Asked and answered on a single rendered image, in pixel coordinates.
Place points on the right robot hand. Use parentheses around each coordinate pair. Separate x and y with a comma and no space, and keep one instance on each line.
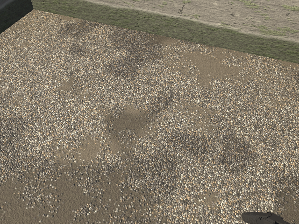
(263,218)

